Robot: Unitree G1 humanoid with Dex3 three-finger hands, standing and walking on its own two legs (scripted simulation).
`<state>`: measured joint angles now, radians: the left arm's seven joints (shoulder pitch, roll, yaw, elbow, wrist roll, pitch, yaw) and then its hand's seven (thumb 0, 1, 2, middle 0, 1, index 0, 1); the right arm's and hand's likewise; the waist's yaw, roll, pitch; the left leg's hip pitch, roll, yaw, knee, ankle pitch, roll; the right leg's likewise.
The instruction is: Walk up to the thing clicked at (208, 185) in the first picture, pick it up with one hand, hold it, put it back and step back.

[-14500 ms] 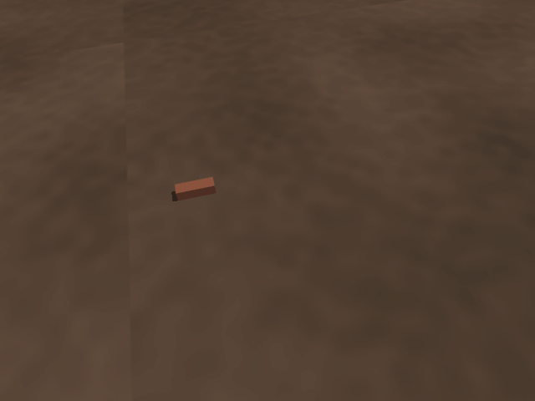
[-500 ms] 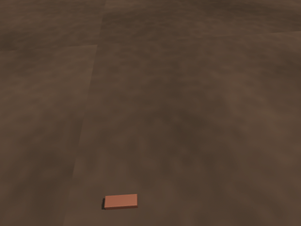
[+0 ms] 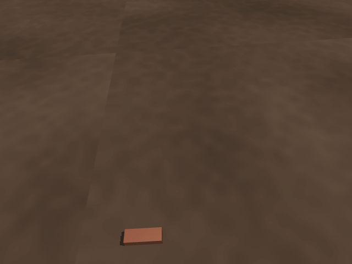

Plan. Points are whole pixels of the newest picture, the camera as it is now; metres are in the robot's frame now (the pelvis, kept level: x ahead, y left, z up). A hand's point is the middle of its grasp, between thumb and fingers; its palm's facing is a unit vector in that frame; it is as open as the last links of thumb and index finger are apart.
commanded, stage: stand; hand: left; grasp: from above
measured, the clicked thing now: (143, 236) +0.41 +0.21 -0.76
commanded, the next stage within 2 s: rise first in 0.06 s
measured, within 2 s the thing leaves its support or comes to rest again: neither
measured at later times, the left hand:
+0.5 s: hand out of the picture +0.15 +0.25 -0.18, palm faces -0.07 -0.93 -0.37, open 10.7 cm
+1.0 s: hand out of the picture +0.12 +0.25 -0.24, palm faces -0.18 -0.86 -0.47, open 14.2 cm
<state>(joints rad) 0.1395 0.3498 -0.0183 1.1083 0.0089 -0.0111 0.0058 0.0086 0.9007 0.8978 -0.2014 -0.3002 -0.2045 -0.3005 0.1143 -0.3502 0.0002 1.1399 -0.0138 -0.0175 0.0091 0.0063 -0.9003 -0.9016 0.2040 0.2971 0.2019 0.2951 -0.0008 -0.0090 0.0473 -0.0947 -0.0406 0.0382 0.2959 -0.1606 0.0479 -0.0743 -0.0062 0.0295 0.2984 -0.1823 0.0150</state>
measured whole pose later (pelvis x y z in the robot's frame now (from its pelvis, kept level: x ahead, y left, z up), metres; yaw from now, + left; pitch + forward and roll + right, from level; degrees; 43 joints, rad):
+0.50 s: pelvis -0.01 +0.00 -0.03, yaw +1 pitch +8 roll -1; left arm -0.01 0.35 0.12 0.94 0.15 0.05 -0.03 0.01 0.16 0.99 -0.09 -0.88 -0.09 -0.88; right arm 0.25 -0.25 -0.01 0.73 0.03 -0.05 -0.02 0.01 -0.94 -0.91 0.20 0.30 0.20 0.30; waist -0.02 -0.01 -0.02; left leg -0.53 -0.02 0.02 0.70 -0.31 0.04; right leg -0.48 0.02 0.00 0.66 -0.32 0.00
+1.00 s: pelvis -0.01 -0.02 -0.11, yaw +1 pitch +20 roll -2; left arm 0.25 0.37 0.13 0.46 0.26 0.16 -0.04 0.00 -0.55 0.99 -0.09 -1.06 -0.08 -1.06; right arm 0.18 -0.25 -0.02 0.55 0.01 -0.13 -0.02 0.01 -0.93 -0.91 0.20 0.30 0.20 0.30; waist -0.02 0.00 -0.13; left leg -1.01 0.00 -0.01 1.22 -0.55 0.03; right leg -0.96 0.03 -0.04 1.18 -0.57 -0.02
